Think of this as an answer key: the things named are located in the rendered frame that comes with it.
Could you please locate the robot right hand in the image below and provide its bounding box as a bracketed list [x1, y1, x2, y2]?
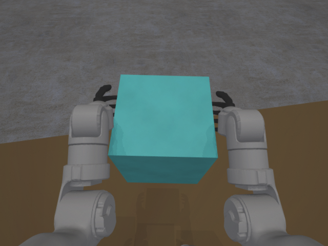
[212, 91, 235, 132]

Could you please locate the robot right forearm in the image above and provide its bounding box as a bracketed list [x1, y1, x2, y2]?
[218, 106, 286, 229]

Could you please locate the robot right upper arm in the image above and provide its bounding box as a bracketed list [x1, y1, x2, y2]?
[223, 193, 324, 246]

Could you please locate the robot left upper arm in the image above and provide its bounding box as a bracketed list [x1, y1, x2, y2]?
[19, 190, 116, 246]

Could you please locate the robot left hand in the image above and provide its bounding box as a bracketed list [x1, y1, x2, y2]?
[93, 85, 117, 117]

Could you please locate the carton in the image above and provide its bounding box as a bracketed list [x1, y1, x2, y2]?
[108, 74, 218, 184]

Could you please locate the robot left forearm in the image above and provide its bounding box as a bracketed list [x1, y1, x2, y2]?
[54, 101, 114, 228]

